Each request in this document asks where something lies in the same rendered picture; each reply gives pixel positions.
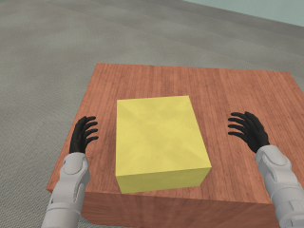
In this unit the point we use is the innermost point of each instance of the robot left hand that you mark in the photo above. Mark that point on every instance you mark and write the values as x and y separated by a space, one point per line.
79 142

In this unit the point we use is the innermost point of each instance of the robot right hand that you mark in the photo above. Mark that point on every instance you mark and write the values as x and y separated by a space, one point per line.
253 131

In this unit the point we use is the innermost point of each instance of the robot left forearm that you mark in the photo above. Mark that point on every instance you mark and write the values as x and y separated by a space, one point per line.
67 198

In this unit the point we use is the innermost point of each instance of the carton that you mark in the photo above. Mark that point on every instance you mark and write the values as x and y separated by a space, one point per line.
158 145

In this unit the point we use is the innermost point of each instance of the pedestal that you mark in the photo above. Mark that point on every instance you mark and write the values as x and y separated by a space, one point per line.
233 193

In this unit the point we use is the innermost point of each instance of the robot right forearm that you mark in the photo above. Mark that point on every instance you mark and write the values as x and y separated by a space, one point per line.
282 185

